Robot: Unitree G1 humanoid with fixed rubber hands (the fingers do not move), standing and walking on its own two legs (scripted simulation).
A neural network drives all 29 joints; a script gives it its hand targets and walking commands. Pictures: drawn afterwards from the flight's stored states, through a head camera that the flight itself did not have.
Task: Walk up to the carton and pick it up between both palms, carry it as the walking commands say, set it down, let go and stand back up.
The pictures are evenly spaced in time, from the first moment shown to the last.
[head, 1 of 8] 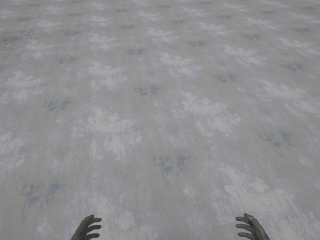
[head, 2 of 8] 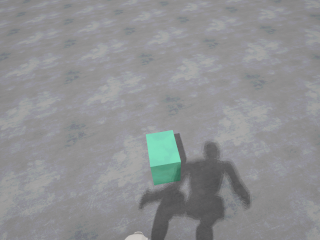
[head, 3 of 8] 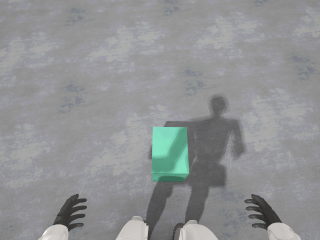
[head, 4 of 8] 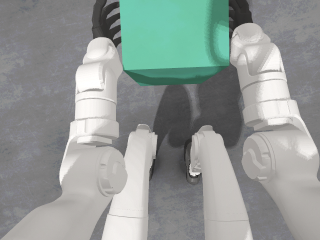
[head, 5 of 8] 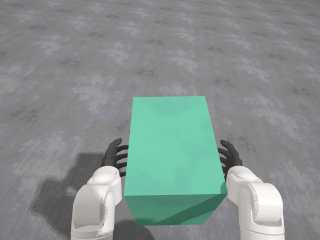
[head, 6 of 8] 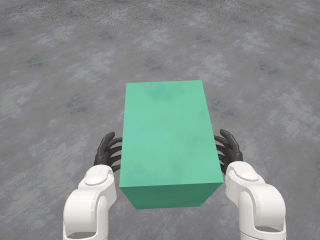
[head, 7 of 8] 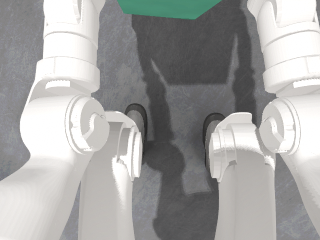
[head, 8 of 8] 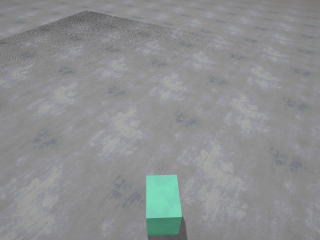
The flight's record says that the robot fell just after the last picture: no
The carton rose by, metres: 0.73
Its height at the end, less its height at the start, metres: +0.00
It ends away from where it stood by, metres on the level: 1.52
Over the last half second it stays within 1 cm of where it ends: yes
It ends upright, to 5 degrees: yes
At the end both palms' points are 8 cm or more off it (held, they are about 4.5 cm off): yes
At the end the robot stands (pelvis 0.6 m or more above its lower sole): yes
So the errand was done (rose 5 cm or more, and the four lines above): yes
